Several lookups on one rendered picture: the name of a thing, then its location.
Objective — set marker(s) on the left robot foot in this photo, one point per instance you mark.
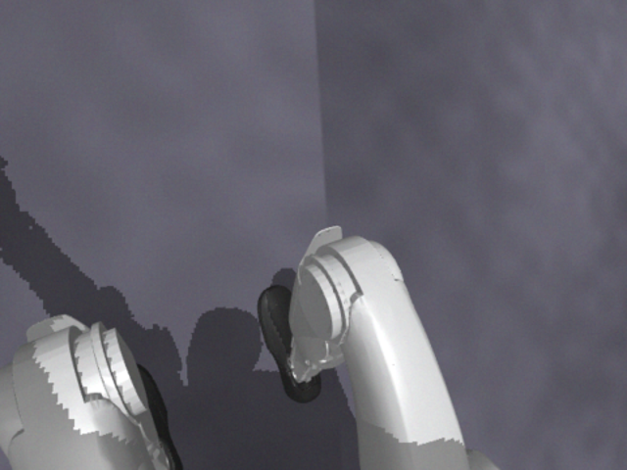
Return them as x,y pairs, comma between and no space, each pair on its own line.
160,418

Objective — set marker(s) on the right robot foot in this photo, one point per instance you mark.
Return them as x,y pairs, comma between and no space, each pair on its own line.
273,312

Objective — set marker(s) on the right robot hand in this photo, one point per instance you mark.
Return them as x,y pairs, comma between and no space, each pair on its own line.
479,461

